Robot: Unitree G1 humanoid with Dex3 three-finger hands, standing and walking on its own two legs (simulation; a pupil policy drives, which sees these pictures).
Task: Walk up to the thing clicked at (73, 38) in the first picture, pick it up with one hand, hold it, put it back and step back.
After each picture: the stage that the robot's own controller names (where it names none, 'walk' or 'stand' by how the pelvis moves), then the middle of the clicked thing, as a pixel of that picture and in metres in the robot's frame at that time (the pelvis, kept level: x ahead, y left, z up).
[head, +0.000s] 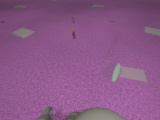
stand; (73, 34) +1.95 +0.50 -0.66
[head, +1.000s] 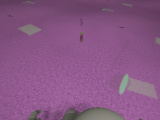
walk; (81, 37) +1.86 +0.23 -0.64
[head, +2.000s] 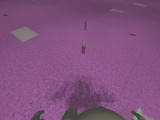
walk; (83, 48) +1.31 +0.14 -0.65
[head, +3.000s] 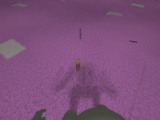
walk; (77, 65) +0.88 +0.18 -0.65
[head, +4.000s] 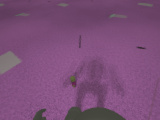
walk; (73, 82) +0.57 +0.27 -0.62
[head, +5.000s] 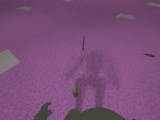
stand; (75, 92) +0.39 +0.19 -0.64
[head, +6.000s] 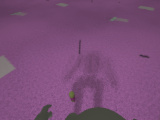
stand; (72, 97) +0.36 +0.21 -0.64
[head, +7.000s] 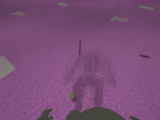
stand; (73, 97) +0.35 +0.21 -0.66
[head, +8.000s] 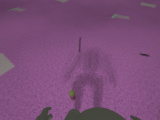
stand; (72, 95) +0.35 +0.21 -0.65
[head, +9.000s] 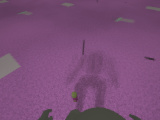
stand; (74, 97) +0.36 +0.20 -0.65
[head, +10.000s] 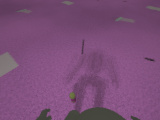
stand; (73, 97) +0.34 +0.21 -0.65
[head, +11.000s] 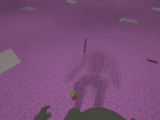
stand; (73, 95) +0.36 +0.19 -0.65
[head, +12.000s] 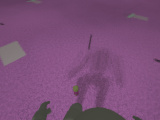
stand; (76, 90) +0.38 +0.17 -0.63
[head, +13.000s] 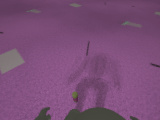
stand; (75, 97) +0.36 +0.17 -0.65
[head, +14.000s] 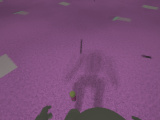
walk; (73, 96) +0.36 +0.21 -0.65
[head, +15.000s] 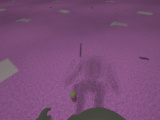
stand; (73, 97) +0.40 +0.22 -0.65
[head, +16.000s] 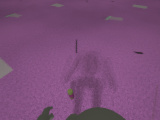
stand; (71, 94) +0.40 +0.25 -0.66
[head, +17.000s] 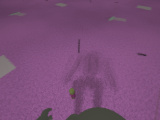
stand; (72, 93) +0.40 +0.22 -0.66
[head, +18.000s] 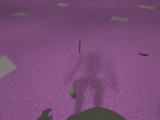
stand; (72, 94) +0.40 +0.23 -0.66
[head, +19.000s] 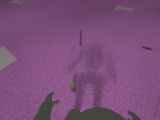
go down; (73, 87) +0.41 +0.22 -0.64
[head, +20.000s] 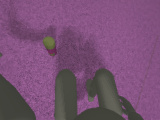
go down; (51, 48) +0.49 +0.26 -0.23
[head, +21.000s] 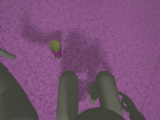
close in; (56, 50) +0.49 +0.25 -0.25
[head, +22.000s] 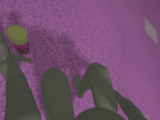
close in; (21, 43) +0.47 +0.30 -0.17
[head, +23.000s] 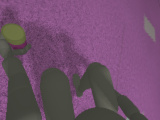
lift; (18, 42) +0.46 +0.30 -0.17
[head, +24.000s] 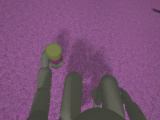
lift; (56, 57) +0.37 +0.26 -0.02
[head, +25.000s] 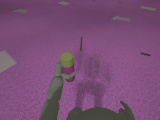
hold; (68, 69) +0.33 +0.16 +0.09
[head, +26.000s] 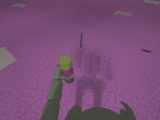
hold; (67, 71) +0.33 +0.17 +0.05
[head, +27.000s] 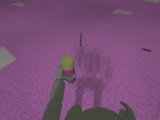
crouch; (69, 71) +0.33 +0.16 +0.04
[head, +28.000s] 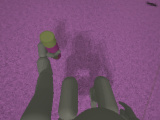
crouch; (52, 48) +0.47 +0.23 -0.04
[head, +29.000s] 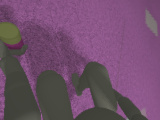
lower; (14, 43) +0.47 +0.29 -0.17
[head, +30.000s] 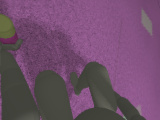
lower; (8, 37) +0.48 +0.31 -0.17
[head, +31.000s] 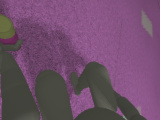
lower; (8, 37) +0.48 +0.31 -0.18
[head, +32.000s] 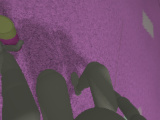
lower; (9, 38) +0.48 +0.31 -0.17
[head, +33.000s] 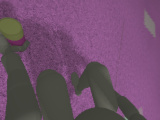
loosen; (16, 39) +0.48 +0.29 -0.18
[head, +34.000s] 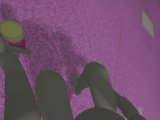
withdraw; (16, 40) +0.48 +0.29 -0.18
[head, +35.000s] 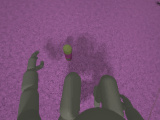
walk; (68, 53) +0.51 +0.21 -0.29
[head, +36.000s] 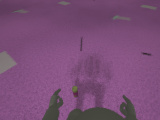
stand; (75, 92) +0.42 +0.17 -0.60
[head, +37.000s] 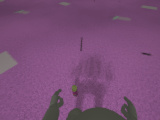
stand; (74, 91) +0.44 +0.19 -0.60
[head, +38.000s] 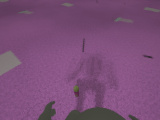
stand; (76, 91) +0.44 +0.17 -0.63
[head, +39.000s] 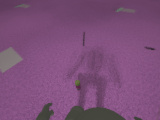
walk; (78, 85) +0.46 +0.18 -0.65
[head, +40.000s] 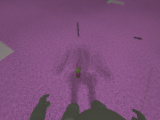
walk; (78, 73) +0.59 +0.13 -0.64
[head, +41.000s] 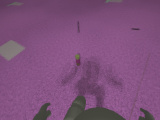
walk; (77, 60) +0.86 +0.28 -0.63
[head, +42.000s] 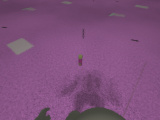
stand; (80, 60) +1.04 +0.20 -0.64
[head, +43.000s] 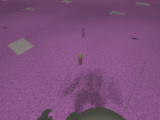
stand; (80, 59) +1.05 +0.21 -0.66
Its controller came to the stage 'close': yes
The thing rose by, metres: 0.69
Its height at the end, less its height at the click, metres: +0.00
